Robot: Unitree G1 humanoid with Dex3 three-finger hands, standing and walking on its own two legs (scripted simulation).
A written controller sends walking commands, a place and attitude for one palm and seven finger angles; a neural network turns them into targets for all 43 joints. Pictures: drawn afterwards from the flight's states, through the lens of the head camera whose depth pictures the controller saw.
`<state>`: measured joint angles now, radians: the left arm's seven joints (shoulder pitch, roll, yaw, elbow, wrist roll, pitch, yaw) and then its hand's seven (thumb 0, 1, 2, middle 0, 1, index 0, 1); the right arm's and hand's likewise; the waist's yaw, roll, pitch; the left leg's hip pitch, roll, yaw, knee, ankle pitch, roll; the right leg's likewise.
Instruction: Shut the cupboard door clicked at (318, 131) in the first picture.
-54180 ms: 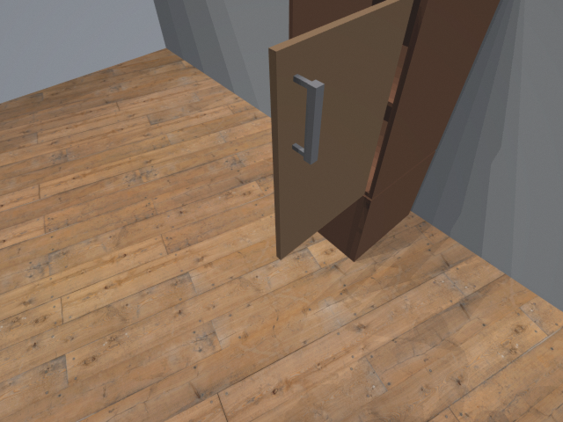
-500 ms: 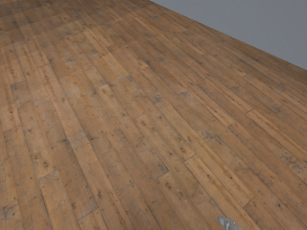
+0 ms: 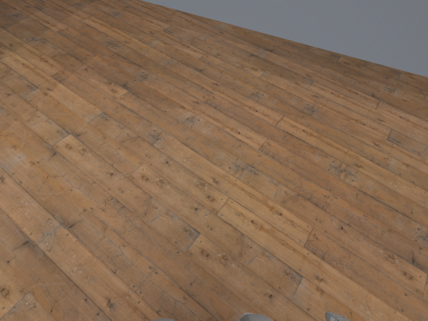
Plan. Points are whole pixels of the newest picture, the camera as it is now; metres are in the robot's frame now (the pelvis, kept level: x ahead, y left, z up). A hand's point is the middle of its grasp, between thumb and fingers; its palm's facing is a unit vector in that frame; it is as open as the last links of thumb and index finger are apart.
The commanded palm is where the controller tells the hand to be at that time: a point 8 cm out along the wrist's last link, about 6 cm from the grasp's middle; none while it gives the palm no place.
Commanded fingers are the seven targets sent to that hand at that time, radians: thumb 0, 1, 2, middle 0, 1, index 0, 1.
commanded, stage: turn to face it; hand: left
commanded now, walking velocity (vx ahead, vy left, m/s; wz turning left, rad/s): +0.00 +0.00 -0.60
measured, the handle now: out of the picture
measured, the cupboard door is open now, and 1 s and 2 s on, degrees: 24 24 24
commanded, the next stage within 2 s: none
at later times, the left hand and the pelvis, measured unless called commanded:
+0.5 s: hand (156, 294) +0.18 +0.13 -0.15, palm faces -0.32 -0.92 -0.25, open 7.4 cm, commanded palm none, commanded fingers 0.00 0.90 0.90 -0.20 -0.30 -0.20 -0.30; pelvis +0.01 -0.02 +0.00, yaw -17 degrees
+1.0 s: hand (176, 273) +0.23 +0.09 -0.15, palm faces -0.54 -0.79 -0.28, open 7.4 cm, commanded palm none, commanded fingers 0.00 0.90 0.90 -0.20 -0.30 -0.20 -0.30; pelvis +0.02 -0.03 -0.01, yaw -35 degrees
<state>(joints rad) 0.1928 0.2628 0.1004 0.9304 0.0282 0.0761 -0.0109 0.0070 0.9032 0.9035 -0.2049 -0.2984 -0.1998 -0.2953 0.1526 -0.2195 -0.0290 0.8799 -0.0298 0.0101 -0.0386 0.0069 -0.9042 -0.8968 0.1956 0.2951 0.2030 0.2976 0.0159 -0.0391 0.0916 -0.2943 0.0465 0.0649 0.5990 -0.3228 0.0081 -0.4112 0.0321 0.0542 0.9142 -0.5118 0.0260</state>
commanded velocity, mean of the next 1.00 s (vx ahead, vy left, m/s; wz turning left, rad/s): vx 0.00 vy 0.00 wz -0.60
